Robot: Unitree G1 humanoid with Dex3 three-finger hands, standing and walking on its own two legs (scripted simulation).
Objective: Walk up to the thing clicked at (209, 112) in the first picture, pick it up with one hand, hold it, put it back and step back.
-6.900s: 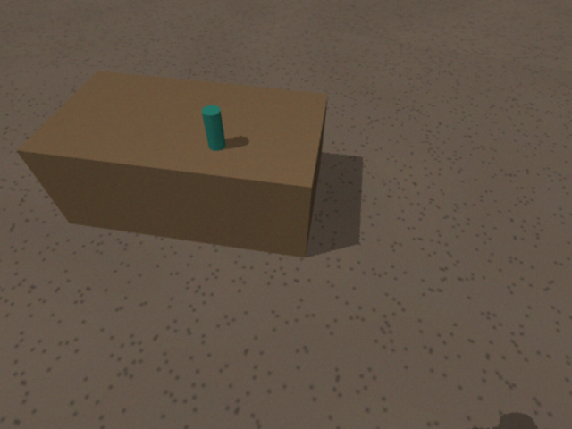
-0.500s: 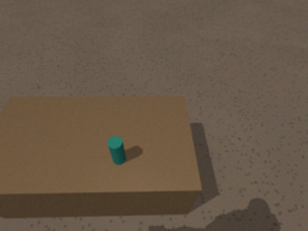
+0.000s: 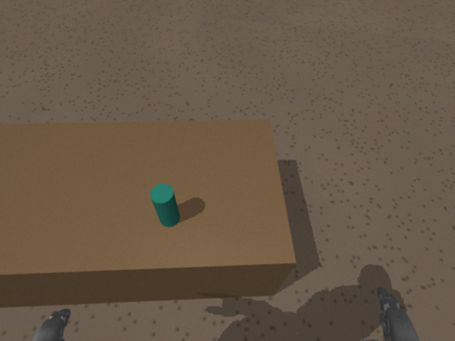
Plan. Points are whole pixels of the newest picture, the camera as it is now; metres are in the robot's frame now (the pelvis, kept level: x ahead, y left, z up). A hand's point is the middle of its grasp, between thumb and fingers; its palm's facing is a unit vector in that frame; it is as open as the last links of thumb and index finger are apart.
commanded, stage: go down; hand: left
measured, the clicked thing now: (166, 206) +0.50 +0.17 -0.26
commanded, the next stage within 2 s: none
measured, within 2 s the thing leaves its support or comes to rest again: neither
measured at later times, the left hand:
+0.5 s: hand (79, 339) +0.16 +0.27 -0.12, palm faces +0.06 -0.95 -0.31, open 17.5 cm
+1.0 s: hand out of the picture +0.15 +0.28 -0.11, palm faces +0.08 -0.95 -0.31, open 17.6 cm
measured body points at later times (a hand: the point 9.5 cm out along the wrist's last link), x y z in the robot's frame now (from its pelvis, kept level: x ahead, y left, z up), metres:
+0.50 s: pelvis +0.00 +0.00 -0.01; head +0.05 +0.00 +0.44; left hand +0.15 +0.32 -0.10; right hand +0.16 -0.28 -0.09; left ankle +0.02 +0.13 -0.72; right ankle -0.03 -0.14 -0.72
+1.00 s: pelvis +0.00 +0.00 -0.03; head +0.04 +0.00 +0.42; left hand +0.15 +0.33 -0.09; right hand +0.16 -0.27 -0.08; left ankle +0.02 +0.13 -0.72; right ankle -0.03 -0.14 -0.72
